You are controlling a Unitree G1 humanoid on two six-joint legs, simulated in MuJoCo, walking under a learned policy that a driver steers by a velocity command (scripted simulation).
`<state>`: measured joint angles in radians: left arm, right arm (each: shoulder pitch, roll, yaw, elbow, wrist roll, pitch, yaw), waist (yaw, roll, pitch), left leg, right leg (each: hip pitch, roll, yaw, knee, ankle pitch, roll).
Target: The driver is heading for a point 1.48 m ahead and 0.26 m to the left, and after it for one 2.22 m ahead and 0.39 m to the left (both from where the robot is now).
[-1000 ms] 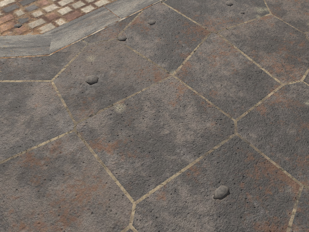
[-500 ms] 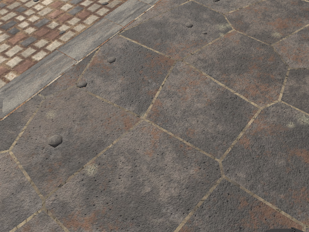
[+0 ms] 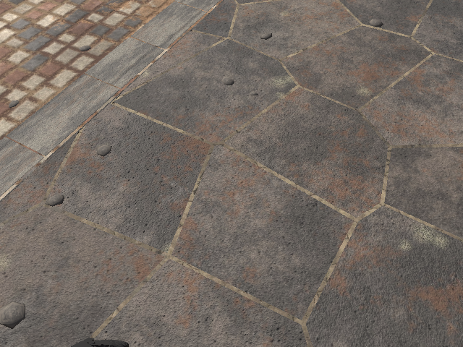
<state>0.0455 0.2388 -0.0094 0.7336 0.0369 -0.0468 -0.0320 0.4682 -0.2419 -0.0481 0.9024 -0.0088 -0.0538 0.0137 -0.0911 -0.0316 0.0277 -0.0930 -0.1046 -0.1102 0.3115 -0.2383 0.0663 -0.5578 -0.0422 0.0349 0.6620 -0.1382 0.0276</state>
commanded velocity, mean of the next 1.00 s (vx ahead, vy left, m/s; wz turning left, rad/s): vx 0.35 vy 0.00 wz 0.32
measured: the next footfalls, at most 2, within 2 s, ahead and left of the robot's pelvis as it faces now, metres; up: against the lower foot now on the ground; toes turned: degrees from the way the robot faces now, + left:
right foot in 0.10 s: +0.20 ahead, -0.12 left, +0.00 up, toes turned +5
left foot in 0.58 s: +0.39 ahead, +0.14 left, +0.00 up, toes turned +23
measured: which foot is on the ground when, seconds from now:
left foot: down 0.00-0.10, up 0.12-0.56, down 0.58-1.00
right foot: up 0.00-0.08, down 0.10-0.58, up 0.60-1.00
